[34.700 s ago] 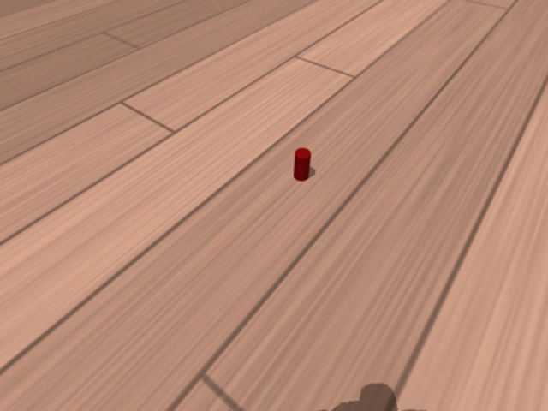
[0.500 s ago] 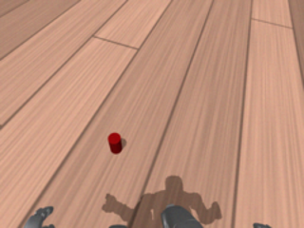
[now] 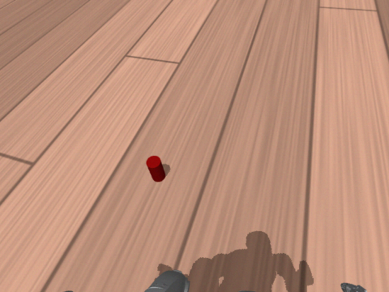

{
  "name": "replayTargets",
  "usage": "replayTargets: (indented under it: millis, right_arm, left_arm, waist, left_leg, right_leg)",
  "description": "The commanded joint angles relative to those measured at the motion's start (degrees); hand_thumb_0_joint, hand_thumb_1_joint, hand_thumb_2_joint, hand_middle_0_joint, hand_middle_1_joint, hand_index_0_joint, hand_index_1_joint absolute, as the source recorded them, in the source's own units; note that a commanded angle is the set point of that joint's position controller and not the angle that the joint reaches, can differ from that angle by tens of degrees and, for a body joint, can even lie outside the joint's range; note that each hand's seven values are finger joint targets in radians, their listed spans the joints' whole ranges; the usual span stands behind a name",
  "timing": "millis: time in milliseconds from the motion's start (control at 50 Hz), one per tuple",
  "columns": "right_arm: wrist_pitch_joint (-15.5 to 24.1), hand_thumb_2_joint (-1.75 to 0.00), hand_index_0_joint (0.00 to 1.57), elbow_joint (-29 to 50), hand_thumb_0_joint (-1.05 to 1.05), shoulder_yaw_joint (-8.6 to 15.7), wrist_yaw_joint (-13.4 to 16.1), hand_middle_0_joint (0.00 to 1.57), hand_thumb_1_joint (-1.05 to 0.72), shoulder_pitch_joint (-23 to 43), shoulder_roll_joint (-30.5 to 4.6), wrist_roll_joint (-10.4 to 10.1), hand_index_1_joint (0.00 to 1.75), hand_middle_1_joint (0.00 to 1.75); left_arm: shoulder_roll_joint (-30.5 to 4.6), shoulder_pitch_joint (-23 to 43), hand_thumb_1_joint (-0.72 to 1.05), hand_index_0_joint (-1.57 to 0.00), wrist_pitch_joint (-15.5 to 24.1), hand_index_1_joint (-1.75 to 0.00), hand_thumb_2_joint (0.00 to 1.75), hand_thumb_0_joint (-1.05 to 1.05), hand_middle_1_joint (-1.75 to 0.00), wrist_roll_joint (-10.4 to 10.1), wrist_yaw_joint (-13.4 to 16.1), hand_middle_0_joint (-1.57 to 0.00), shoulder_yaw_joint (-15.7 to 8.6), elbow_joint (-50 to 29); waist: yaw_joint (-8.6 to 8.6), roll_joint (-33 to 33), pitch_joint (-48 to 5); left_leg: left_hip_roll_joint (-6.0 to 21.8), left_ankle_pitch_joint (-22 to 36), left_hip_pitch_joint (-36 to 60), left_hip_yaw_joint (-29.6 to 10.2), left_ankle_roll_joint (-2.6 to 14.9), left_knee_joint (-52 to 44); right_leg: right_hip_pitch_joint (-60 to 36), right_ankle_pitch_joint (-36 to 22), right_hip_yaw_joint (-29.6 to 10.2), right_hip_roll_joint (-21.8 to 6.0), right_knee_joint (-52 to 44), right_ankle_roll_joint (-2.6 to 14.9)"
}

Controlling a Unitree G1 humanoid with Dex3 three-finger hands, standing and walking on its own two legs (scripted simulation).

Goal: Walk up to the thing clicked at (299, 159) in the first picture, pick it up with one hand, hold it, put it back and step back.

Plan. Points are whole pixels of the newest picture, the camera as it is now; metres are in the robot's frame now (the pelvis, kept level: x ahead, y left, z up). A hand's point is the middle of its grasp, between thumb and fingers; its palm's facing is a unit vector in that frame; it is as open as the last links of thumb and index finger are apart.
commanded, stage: step back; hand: left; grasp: from the side
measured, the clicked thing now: (156, 169) +0.79 +0.30 -0.69
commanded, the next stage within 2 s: stand in 1.70 s
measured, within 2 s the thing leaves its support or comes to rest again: neither
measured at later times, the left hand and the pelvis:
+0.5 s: hand out of the picture -0.11 +0.25 -0.16, palm faces +0.06 -0.92 -0.38, open 7.4 cm; pelvis -0.18 -0.03 -0.01, yaw +2 degrees
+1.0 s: hand out of the picture -0.23 +0.26 -0.14, palm faces +0.07 -0.91 -0.41, open 7.4 cm; pelvis -0.26 -0.03 +0.00, yaw +5 degrees
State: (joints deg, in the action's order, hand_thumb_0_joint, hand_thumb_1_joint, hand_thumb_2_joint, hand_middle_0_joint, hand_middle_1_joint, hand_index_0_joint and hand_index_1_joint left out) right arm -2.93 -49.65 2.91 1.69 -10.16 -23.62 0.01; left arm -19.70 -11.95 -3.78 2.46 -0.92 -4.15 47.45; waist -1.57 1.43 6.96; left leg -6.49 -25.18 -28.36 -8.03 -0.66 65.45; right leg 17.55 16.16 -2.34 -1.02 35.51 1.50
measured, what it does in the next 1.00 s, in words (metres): walks backwards: left foot, then right foot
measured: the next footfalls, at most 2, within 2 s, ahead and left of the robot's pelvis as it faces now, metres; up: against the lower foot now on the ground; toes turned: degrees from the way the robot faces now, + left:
left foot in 0.20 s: -0.07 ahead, +0.11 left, +0.00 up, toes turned +4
right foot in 0.54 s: -0.19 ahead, -0.18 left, +0.00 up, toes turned +4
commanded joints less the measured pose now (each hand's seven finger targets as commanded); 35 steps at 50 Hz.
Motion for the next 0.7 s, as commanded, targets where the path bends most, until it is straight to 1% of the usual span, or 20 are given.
replayTargets:
  millis: [0, 60, 100, 160, 180, 200, 220, 240, 300, 320, 440, 480, 500, 520, 540, 560, 580, 600, 640, 680]
  right_arm:
    - [2.36, -0.9, 0.2, 4.0, 0.0, 1.96, 1.09, 0.2, -0.9, -1.5, -8.48, 0.39, 0.3, 0.3]
    - [2.63, -0.9, 0.2, 4.64, 0.0, 2.0, 1.12, 0.2, -0.9, -1.69, -7.9, 1.1, 0.3, 0.3]
    - [2.75, -0.9, 0.2, 4.05, 0.0, 2.19, 0.9, 0.2, -0.9, -3.88, -7.93, 1.27, 0.3, 0.3]
    - [2.5, -0.9, 0.2, 0.95, 0.0, 2.98, 0.4, 0.2, -0.9, -10.0, -8.51, 1.4, 0.3, 0.3]
    - [2.31, -0.9, 0.2, 1.04, 0.0, 3.63, 0.34, 0.2, -0.9, -9.15, -9.9, 1.97, 0.3, 0.3]
    - [2.21, -0.9, 0.2, 1.63, 0.0, 4.61, 0.19, 0.2, -0.9, -8.6, -13.96, 2.81, 0.3, 0.3]
    - [1.96, -0.9, 0.2, 3.49, 0.0, 5.24, -0.43, 0.2, -0.9, -3.59, -19.08, 3.06, 0.3, 0.3]
    - [2.43, -0.9, 0.2, 4.83, 0.0, 5.7, -0.16, 0.2, -0.9, -0.74, -20.71, 3.08, 0.3, 0.3]
    - [2.98, -0.9, 0.2, 6.17, 0.0, 3.22, 0.55, 0.2, -0.9, 5.32, -12.94, 3.58, 0.3, 0.3]
    - [2.93, -0.9, 0.2, 6.19, 0.0, 2.98, 0.62, 0.2, -0.9, 4.98, -11.97, 3.15, 0.3, 0.3]
    - [1.71, -0.9, 0.2, 5.79, 0.0, 3.54, 0.08, 0.2, -0.9, 1.81, -11.63, 2.22, 0.3, 0.3]
    - [0.69, -0.9, 0.2, 4.7, 0.0, 3.71, -0.59, 0.2, -0.9, -0.17, -12.56, 2.34, 0.3, 0.3]
    - [0.07, -0.9, 0.2, 4.68, 0.0, 3.77, -0.77, 0.2, -0.9, 1.54, -13.06, 1.86, 0.3, 0.3]
    - [-0.3, -0.9, 0.2, 4.86, 0.0, 3.25, -1.0, 0.2, -0.9, 1.69, -11.77, 1.6, 0.3, 0.3]
    - [-0.25, -0.9, 0.2, 5.45, 0.0, 2.41, -1.22, 0.2, -0.9, 1.68, -8.53, 1.36, 0.3, 0.3]
    - [-0.18, -0.9, 0.2, 6.91, 0.0, 1.99, -1.01, 0.2, -0.9, 3.41, -6.97, 1.47, 0.3, 0.3]
    - [-0.58, -0.9, 0.2, 6.7, 0.0, 3.49, -0.34, 0.2, -0.9, 6.7, -10.28, 1.9, 0.3, 0.3]
    - [-0.67, -0.9, 0.2, 5.57, 0.0, 4.57, -0.72, 0.2, -0.9, 5.76, -12.82, 1.48, 0.3, 0.3]
    - [-0.18, -0.9, 0.2, 2.97, 0.0, 4.04, -1.44, 0.2, -0.9, 3.45, -11.77, 0.9, 0.3, 0.3]
    - [0.51, -0.9, 0.2, 2.32, 0.0, 3.21, -1.54, 0.2, -0.9, 2.26, -9.19, 1.11, 0.3, 0.3]
  left_arm:
    - [-13.51, 2.35, 0.9, -0.2, 2.23, -0.3, 0.9, 0.0, -0.3, 0.39, 2.23, -0.2, -4.4, -6.97]
    - [-14.09, 1.7, 0.9, -0.2, 1.76, -0.3, 0.9, 0.0, -0.3, 0.27, 2.8, -0.2, -4.61, -7.74]
    - [-14.34, 2.17, 0.9, -0.2, 1.48, -0.3, 0.9, 0.0, -0.3, 0.01, 2.94, -0.2, -4.42, -8.28]
    - [-15.58, 5.15, 0.9, -0.2, 0.46, -0.3, 0.9, 0.0, -0.3, -0.99, 2.34, -0.2, -3.56, -8.77]
    - [-14.09, 4.44, 0.9, -0.2, 0.1, -0.3, 0.9, 0.0, -0.3, -0.93, 2.1, -0.2, -2.85, -8.97]
    - [-12.54, 4.79, 0.9, -0.2, 0.2, -0.3, 0.9, 0.0, -0.3, -1.16, 1.87, -0.2, -2.4, -9.36]
    - [-12.97, 7.94, 0.9, -0.2, 0.44, -0.3, 0.9, 0.0, -0.3, -1.53, 2.3, -0.2, -2.9, -10.2]
    - [-14.52, 10.6, 0.9, -0.2, 0.34, -0.3, 0.9, 0.0, -0.3, -0.67, 2.75, -0.2, -3.97, -9.96]
    - [-13.39, 4.52, 0.9, -0.2, -0.12, -0.3, 0.9, 0.0, -0.3, -1.76, 1.94, -0.2, -3.87, -5.53]
    - [-13.37, 2.77, 0.9, -0.2, -0.2, -0.3, 0.9, 0.0, -0.3, -1.88, 1.81, -0.2, -3.92, -4.93]
    - [-11.48, 0.5, 0.9, -0.2, 2.51, -0.3, 0.9, 0.0, -0.3, -1.48, 1.94, -0.2, -2.13, -3.85]
    - [-11.66, -0.19, 0.9, -0.2, 3.95, -0.3, 0.9, 0.0, -0.3, -1.47, 2.2, -0.2, -2.3, -1.71]
    - [-10.76, -3.3, 0.9, -0.2, 4.4, -0.3, 0.9, 0.0, -0.3, -1.2, 2.41, -0.2, -2.06, 0.32]
    - [-12.88, -5.06, 0.9, -0.2, 4.84, -0.3, 0.9, 0.0, -0.3, -0.61, 2.66, -0.2, -2.61, 1.82]
    - [-16.27, -4.71, 0.9, -0.2, 5.12, -0.3, 0.9, 0.0, -0.3, 0.2, 2.64, -0.2, -3.47, 2.31]
    - [-22.1, -1.93, 0.9, -0.2, 5.02, -0.3, 0.9, 0.0, -0.3, 0.39, 2.56, -0.2, -4.92, 0.43]
    - [-26.07, 2.62, 0.9, -0.2, 4.89, -0.3, 0.9, 0.0, -0.3, 0.8, 2.9, -0.2, -5.43, -1.07]
    - [-24.11, 6.76, 0.9, -0.2, 5.09, -0.3, 0.9, 0.0, -0.3, 0.34, 3.12, -0.2, -5.07, -1.9]
    - [-18.71, 8.16, 0.9, -0.2, 5.61, -0.3, 0.9, 0.0, -0.3, -0.03, 3.27, -0.2, -3.68, -1.45]
    - [-17.54, 3.99, 0.9, -0.2, 5.88, -0.3, 0.9, 0.0, -0.3, -0.08, 3.12, -0.2, -3.9, 0.55]
  waist:
    - [-1.19, -11.27, -6.99]
    - [-2.16, -13.16, -9.15]
    - [-1.55, -13.86, -11.44]
    - [1.87, -10.25, -13.32]
    - [1.66, -6.55, -12.11]
    - [1.81, 3.95, -10.89]
    - [2.37, 12.97, -8.64]
    - [3.89, 13.53, -6.37]
    - [-1.05, 3.98, -4.85]
    - [-1.76, 2.89, -4.3]
    - [1.03, 11.2, -9.93]
    - [2.78, 10.18, -13.01]
    - [1.22, 10.46, -13.53]
    - [0.69, 5.88, -13.83]
    - [0.73, -2.3, -11.7]
    - [-0.16, -12.78, -8.58]
    - [-2.4, -16.71, -4.26]
    - [0.17, -14.02, -0.62]
    - [2.03, -5.75, -0.26]
    - [0.51, -8.43, -2.33]
  left_leg:
    - [-0.23, -2.65, -3.65, 1.24, -1.1, -4.23]
    - [2.81, -6.36, -0.92, 3.68, -1.35, -13.63]
    - [4.92, -4.21, 3.39, 5.14, -0.26, -23.25]
    - [4.14, 9.89, 15.55, 8.85, 1.87, -39.09]
    - [6.43, 12.79, 17.83, 4.47, 3.35, -41.7]
    - [17.03, 15.36, 19.9, -10.07, 7.8, -43.5]
    - [27.66, 20.14, 14.04, -20.13, 15.33, -47.21]
    - [32.85, 20.51, 4.3, -26.58, 20.42, -49.42]
    - [21.58, 33.03, 5.95, -7.2, 14.15, -42.94]
    - [19.16, 30.74, 6.72, -3.98, 12.0, -42.03]
    - [20.17, 28.65, 24.5, -2.34, 13.17, -35.54]
    - [17.21, 25.43, 24.77, -0.14, 11.65, -31.67]
    - [17.26, 24.65, 21.55, 0.23, 10.46, -29.11]
    - [14.87, 19.05, 15.92, 1.58, 8.67, -25.69]
    - [10.53, 7.29, 3.11, 2.89, 5.53, -20.13]
    - [4.0, -6.35, -5.37, 3.44, 1.79, -15.04]
    - [6.26, -8.31, 0.84, -2.75, 0.27, -5.54]
    - [7.81, -5.42, 5.36, -5.2, 0.58, -1.32]
    - [2.97, -0.04, 2.09, -3.1, 0.61, 0.56]
    - [2.82, 1.62, 2.06, -1.58, -0.28, -2.59]
  right_leg:
    - [-11.48, -20.13, -8.68, -9.53, -8.91, 8.77]
    - [-15.93, -24.49, -11.16, -14.01, -7.8, 11.13]
    - [-16.8, -26.61, -11.58, -14.56, -5.54, 10.43]
    - [-9.07, -18.31, -8.17, -11.56, -1.26, 6.48]
    - [-3.31, -11.02, -7.58, -9.25, -0.03, 4.08]
    - [6.67, 1.18, -3.68, -3.48, 8.06, 1.12]
    - [10.58, 18.0, 2.29, 4.2, 20.21, -0.66]
    - [6.52, 21.45, -5.43, 3.14, 31.89, -1.25]
    - [8.1, 14.14, -8.96, 7.04, 41.45, -0.79]
    - [8.97, 11.89, -8.34, 7.59, 40.85, -0.68]
    - [6.56, 12.77, -2.89, 0.04, 6.93, -2.48]
    - [0.76, 8.23, 2.68, 2.49, -6.13, -2.79]
    - [-4.76, 0.57, 4.26, 2.98, -16.01, -2.09]
    - [-10.22, -2.63, 1.81, 2.67, -16.75, -1.61]
    - [-13.98, -0.12, -11.06, -3.37, -14.06, 0.88]
    - [-7.15, 9.19, -26.04, -15.46, -17.45, 6.6]
    - [8.96, 14.36, -35.02, -24.06, -21.23, 14.35]
    - [16.1, 17.41, -32.07, -23.45, -21.81, 13.45]
    - [7.35, 4.86, -15.09, -13.89, -14.89, 9.33]
    - [3.95, 8.87, -11.83, -10.19, -13.59, 7.62]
